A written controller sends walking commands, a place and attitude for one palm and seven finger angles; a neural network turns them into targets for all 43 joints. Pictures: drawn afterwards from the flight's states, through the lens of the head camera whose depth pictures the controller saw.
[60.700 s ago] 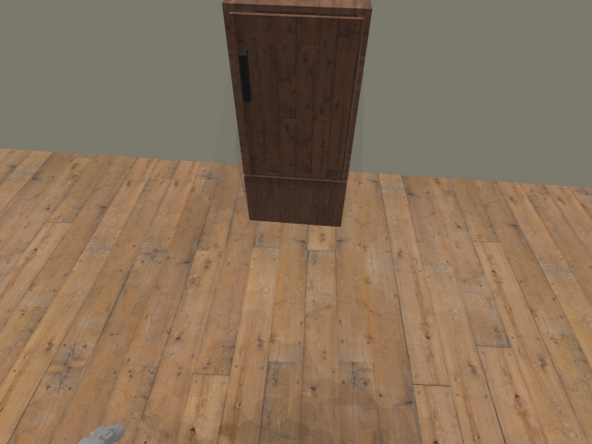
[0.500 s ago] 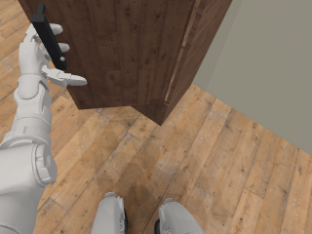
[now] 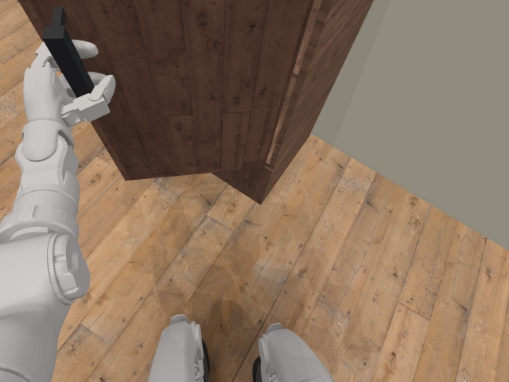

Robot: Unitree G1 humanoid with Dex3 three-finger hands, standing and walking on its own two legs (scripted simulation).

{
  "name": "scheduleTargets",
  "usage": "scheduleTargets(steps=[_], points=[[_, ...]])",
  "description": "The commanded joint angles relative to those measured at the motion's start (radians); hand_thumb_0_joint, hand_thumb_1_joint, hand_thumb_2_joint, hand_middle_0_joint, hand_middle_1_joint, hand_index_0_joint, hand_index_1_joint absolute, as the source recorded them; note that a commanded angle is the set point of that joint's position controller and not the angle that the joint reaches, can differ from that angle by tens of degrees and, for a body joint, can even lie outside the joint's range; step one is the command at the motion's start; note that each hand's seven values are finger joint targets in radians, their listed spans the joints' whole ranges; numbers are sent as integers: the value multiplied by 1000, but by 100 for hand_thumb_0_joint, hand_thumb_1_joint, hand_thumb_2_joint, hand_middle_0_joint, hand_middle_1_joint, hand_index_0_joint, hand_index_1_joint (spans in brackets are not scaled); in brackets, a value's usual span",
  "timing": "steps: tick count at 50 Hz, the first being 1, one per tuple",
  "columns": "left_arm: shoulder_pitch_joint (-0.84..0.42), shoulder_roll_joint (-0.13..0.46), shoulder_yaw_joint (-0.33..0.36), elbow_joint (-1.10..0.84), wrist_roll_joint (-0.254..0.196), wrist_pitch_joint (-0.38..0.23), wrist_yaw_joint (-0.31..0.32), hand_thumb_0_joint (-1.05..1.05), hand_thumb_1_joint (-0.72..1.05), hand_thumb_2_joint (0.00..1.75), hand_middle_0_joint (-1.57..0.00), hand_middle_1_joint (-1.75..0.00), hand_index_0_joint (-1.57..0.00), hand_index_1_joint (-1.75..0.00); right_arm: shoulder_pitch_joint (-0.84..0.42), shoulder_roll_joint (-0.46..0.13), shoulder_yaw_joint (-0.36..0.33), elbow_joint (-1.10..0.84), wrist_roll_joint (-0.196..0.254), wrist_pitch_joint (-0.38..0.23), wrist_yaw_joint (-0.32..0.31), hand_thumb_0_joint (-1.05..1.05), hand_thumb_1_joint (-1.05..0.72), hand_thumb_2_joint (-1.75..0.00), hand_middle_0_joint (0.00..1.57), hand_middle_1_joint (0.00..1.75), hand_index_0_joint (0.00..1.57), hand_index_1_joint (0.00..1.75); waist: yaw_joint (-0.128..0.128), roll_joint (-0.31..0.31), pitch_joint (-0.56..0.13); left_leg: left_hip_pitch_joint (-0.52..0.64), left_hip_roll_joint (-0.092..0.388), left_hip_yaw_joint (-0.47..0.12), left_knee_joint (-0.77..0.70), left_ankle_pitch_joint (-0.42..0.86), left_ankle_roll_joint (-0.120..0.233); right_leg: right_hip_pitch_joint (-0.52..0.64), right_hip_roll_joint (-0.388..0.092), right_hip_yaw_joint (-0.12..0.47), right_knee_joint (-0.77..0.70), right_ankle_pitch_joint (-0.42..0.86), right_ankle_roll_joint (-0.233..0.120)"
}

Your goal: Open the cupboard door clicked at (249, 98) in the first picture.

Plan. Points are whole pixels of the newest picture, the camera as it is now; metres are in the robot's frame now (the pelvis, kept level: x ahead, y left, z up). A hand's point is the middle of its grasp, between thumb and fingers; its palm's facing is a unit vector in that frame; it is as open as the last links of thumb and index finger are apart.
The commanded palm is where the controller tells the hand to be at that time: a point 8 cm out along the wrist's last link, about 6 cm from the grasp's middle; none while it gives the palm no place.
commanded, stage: close the thumb around the handle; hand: left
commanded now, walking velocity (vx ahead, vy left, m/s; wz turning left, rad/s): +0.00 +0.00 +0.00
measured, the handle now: (79, 67) +0.58 +0.22 +0.07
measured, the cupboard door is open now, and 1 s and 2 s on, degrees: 43 74 86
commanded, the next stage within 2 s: pull the door open along its arc in 0.18 s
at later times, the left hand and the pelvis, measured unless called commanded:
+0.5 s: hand (96, 100) +0.52 +0.19 +0.07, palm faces +0.09 -1.00 -0.01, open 5.8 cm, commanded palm +0.48 +0.22 +0.07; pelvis +0.01 +0.00 +0.01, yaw +0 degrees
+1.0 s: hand (155, 198) +0.36 +0.10 +0.07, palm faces +0.30 -0.95 +0.07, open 6.3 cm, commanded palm +0.30 +0.18 +0.07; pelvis +0.02 -0.01 +0.03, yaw +1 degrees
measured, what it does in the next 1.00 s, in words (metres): stands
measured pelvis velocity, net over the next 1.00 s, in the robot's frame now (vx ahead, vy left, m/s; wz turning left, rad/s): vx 0.02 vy -0.01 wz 0.02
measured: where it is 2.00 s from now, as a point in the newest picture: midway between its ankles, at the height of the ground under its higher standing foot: outside the picture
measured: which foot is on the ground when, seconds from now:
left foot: down 0.00-1.00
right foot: down 0.00-1.00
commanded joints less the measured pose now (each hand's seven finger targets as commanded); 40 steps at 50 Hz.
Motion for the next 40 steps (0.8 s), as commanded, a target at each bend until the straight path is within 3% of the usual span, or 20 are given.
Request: scheduleTargets(steps=[1,4,9,12,13,15,17,27,30,34,36,37,39,40], points=[[-416,206,17,-225,-10,-88,-1,0,90,90,-40,-135,-40,-135,185,-193,-75,-34,2,-3,-15,0,-90,-90,20,30,20,30,-9,126,-529,665,-11,-106,-94,403,-7,-3,2,42,-153,373,5],[-435,188,-5,-214,-7,-81,1,0,90,90,-40,-135,-40,-135,183,-190,-75,-30,3,0,-13,0,-90,-90,20,30,20,30,-24,115,-492,635,-14,-100,-94,371,-4,-1,2,45,-164,360,8],[-452,176,-18,-226,-2,-86,9,0,90,90,-40,-135,-40,-135,181,-190,-76,-28,0,2,-13,0,-90,-90,20,30,20,30,-24,139,-498,659,-15,-103,-95,382,-5,-16,1,46,-164,359,5],[-412,216,17,-219,-2,-88,6,0,90,90,-40,-135,-40,-135,183,-194,-76,-30,1,6,-14,0,-90,-90,20,30,20,30,-7,129,-521,660,-16,-101,-92,412,-6,11,1,46,-157,388,4],[-419,191,-6,-214,-4,-85,3,0,90,90,-40,-135,-40,-135,177,-189,-73,-34,2,5,-13,0,-90,-90,20,30,20,30,-16,118,-506,642,-19,-96,-90,402,-2,17,2,50,-162,394,7],[-456,206,5,-214,-7,-88,3,0,90,90,-40,-135,-40,-135,183,-191,-72,-28,1,3,-14,0,-90,-90,20,30,20,30,-28,114,-492,633,-17,-100,-89,387,0,9,2,52,-160,383,7],[-392,199,7,-215,-5,-87,-1,0,90,90,-40,-135,-40,-135,174,-188,-74,-39,4,6,-12,0,-90,-90,20,30,20,30,-1,134,-521,644,-20,-93,-91,397,-5,25,1,50,-157,388,5],[-76,103,-17,-344,-60,-77,-27,0,90,90,-40,-135,-40,-135,127,-176,-85,-102,23,24,0,0,-90,-90,20,30,20,30,69,56,-531,654,-32,-63,-139,429,-5,154,1,47,-176,477,9],[59,60,-32,-443,-80,-77,-25,0,90,90,-40,-135,-40,-135,110,-170,-90,-126,31,25,5,0,-90,-90,20,30,20,30,96,53,-529,679,-38,-52,-159,464,-6,197,1,47,-184,527,7],[309,-47,-90,-599,-114,-70,-17,0,90,90,-40,-135,-40,-135,60,-153,-98,-170,44,22,13,0,-90,-90,20,30,20,30,130,-16,-479,668,-48,-25,-194,465,-4,274,-3,48,-213,595,16],[455,-80,-104,-701,-131,-75,-9,0,90,90,-40,-135,-40,-135,33,-147,-99,-192,50,13,19,0,-90,-90,20,30,20,30,157,2,-475,693,-50,-15,-205,496,-6,296,-7,48,-213,635,15],[509,-108,-26,-756,-178,-71,78,0,90,90,-40,-135,-40,-135,13,-127,-98,-198,44,6,18,0,-90,-90,20,30,20,30,209,-17,-461,677,-49,-2,-221,503,-14,329,-9,40,-219,639,17],[639,-207,-71,-835,-171,-57,208,0,90,90,-40,-135,-40,-135,-21,-108,-92,-217,36,-7,27,0,-90,-90,20,30,20,30,216,-30,-402,650,-50,10,-236,482,-23,341,-13,34,-220,625,21],[683,-207,-57,-860,-159,-54,266,0,90,90,-40,-135,-40,-135,-30,-106,-89,-219,31,-10,30,0,-90,-90,20,30,20,30,227,-55,-367,622,-51,7,-237,469,-23,351,-13,35,-216,618,18]])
